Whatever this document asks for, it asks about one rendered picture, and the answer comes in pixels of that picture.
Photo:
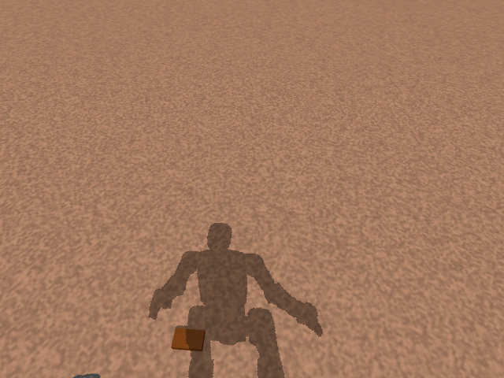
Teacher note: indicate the small box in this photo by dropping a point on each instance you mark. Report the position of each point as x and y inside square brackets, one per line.
[188, 339]

